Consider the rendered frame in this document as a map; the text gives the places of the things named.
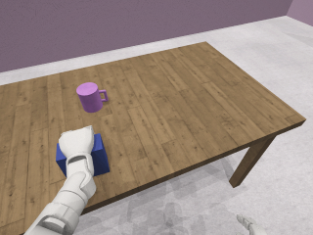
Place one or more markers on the table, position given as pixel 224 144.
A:
pixel 169 112

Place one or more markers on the right robot hand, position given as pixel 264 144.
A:
pixel 251 225

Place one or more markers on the left robot forearm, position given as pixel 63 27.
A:
pixel 62 215

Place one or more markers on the left robot hand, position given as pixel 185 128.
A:
pixel 77 141

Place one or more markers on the sponge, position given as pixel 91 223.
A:
pixel 98 154

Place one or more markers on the robot left upper arm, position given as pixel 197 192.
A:
pixel 39 230

